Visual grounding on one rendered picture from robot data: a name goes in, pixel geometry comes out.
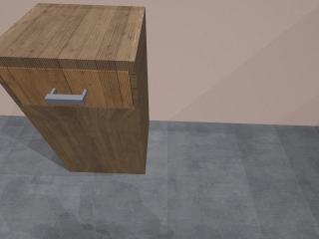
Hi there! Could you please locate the handle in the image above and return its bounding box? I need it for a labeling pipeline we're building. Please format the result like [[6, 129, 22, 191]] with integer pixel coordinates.
[[45, 88, 88, 106]]

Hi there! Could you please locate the cabinet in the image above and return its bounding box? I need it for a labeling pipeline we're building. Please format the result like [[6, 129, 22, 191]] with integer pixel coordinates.
[[0, 3, 150, 174]]

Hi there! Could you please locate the drawer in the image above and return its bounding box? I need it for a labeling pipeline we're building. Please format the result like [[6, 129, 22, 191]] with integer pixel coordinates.
[[0, 67, 134, 109]]

